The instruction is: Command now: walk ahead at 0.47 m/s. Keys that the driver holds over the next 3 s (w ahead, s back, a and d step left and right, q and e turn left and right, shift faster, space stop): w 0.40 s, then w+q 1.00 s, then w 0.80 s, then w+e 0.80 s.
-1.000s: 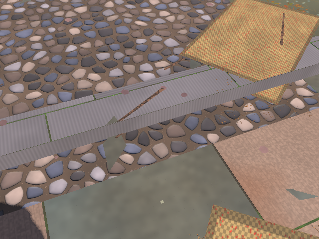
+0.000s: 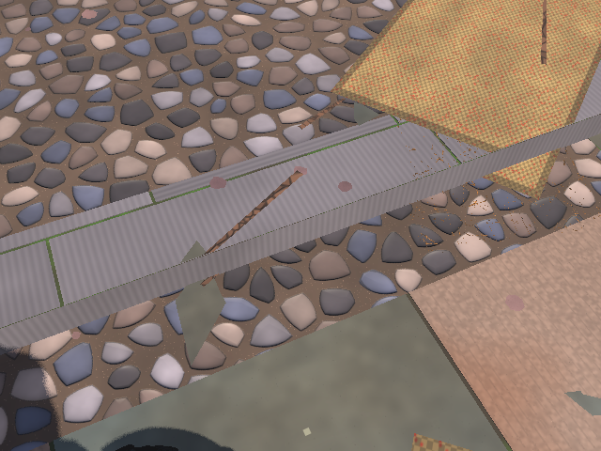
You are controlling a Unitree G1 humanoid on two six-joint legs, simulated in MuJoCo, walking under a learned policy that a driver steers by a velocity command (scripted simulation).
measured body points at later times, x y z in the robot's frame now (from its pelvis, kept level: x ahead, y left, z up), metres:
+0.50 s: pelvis +0.28 -0.02 +0.01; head +0.32 -0.02 +0.46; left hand +0.18 +0.20 -0.13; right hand +0.47 -0.22 -0.11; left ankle +0.45 +0.09 -0.69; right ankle +0.15 -0.07 -0.72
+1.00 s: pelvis +0.56 +0.02 +0.02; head +0.59 +0.04 +0.47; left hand +0.72 +0.28 -0.09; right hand +0.57 -0.25 -0.11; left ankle +0.46 +0.06 -0.72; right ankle +0.75 -0.10 -0.67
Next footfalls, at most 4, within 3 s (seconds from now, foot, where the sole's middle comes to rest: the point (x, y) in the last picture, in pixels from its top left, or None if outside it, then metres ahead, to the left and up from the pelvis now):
0.04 right None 0.19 -0.08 -0.76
0.58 left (264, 424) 0.50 0.07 -0.76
1.12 right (303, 296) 0.81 -0.04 -0.76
1.64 left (156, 229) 0.97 0.32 -0.66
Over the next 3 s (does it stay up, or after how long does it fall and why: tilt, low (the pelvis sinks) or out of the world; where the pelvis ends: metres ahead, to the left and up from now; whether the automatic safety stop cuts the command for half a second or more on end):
stays up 1.47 0.62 0.12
